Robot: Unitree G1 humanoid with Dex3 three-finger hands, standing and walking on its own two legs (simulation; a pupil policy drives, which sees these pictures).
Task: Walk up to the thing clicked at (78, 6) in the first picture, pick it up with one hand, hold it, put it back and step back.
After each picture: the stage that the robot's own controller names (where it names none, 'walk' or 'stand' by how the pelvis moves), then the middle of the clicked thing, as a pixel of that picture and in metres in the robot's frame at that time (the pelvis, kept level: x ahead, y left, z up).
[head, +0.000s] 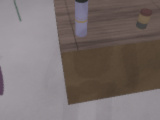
stand; (81, 15) +0.80 +0.02 +0.00
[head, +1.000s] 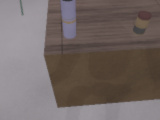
rise first; (68, 15) +0.72 +0.10 +0.03
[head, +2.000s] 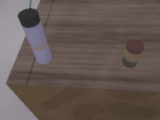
rise first; (37, 39) +0.52 +0.23 +0.03
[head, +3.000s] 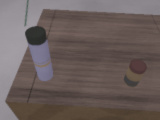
stand; (41, 56) +0.48 +0.19 +0.01
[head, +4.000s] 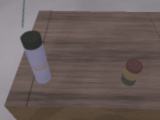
stand; (38, 60) +0.47 +0.20 +0.00
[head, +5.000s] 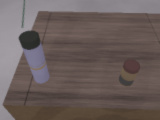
stand; (36, 59) +0.48 +0.21 +0.00
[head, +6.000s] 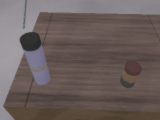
stand; (37, 61) +0.47 +0.21 +0.00
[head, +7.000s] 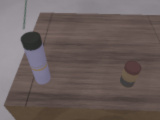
rise first; (37, 60) +0.47 +0.20 +0.00
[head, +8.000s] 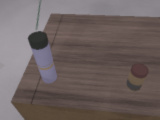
rise first; (44, 60) +0.48 +0.20 +0.00
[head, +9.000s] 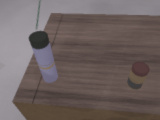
go down; (45, 59) +0.48 +0.20 +0.00
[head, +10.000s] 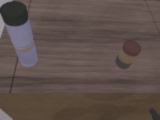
go down; (22, 39) +0.49 +0.18 +0.04
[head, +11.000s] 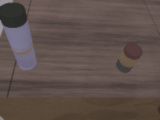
go down; (21, 41) +0.48 +0.19 +0.06
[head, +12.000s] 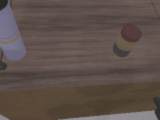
close in; (4, 29) +0.49 +0.20 +0.09
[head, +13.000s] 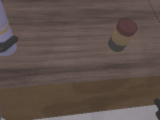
close; out of the picture +0.50 +0.21 +0.10
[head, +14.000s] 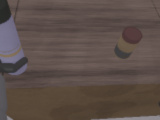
lift; (6, 42) +0.44 +0.20 +0.09
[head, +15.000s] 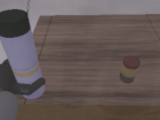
lift; (24, 60) +0.32 +0.16 +0.19
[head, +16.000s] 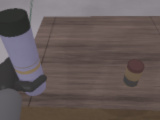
hold; (25, 58) +0.33 +0.17 +0.19
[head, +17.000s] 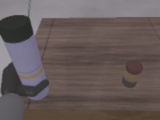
hold; (28, 63) +0.32 +0.16 +0.18
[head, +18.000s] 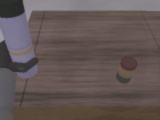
crouch; (19, 41) +0.41 +0.19 +0.17
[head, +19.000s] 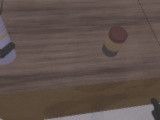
lower; out of the picture +0.50 +0.21 +0.08
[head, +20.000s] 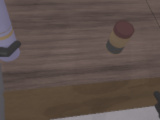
lower; out of the picture +0.50 +0.19 +0.10
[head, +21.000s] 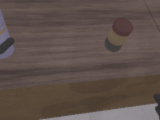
lower; out of the picture +0.50 +0.21 +0.10
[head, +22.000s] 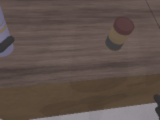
lower; out of the picture +0.50 +0.21 +0.10
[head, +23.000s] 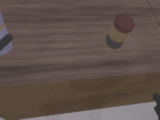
rest; out of the picture +0.51 +0.21 +0.11
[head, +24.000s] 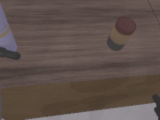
withdraw; out of the picture +0.49 +0.20 +0.10
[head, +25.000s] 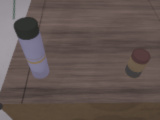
sink last; (34, 52) +0.46 +0.18 +0.05
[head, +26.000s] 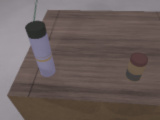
stand; (42, 51) +0.50 +0.20 +0.05
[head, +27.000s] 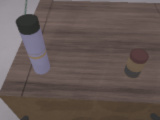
stand; (35, 47) +0.48 +0.20 +0.06
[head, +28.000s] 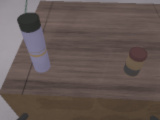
stand; (36, 46) +0.49 +0.20 +0.06
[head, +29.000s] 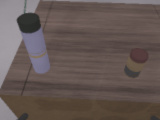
stand; (36, 46) +0.48 +0.20 +0.06
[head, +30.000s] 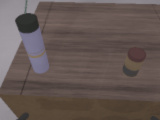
stand; (35, 46) +0.49 +0.20 +0.06
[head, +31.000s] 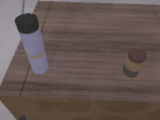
stand; (34, 47) +0.48 +0.20 +0.06
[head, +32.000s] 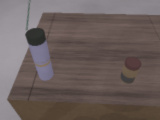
stand; (41, 56) +0.50 +0.20 +0.01
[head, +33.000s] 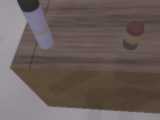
walk; (38, 24) +0.58 +0.22 +0.02
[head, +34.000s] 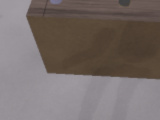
walk; out of the picture +0.89 +0.15 +0.03
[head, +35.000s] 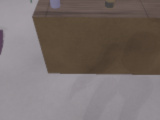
stand; out of the picture +1.08 +0.22 +0.01
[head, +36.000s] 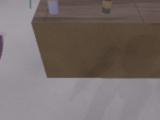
stand; out of the picture +1.09 +0.22 +0.00
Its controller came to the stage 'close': yes
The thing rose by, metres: 0.20
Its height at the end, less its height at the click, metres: +0.00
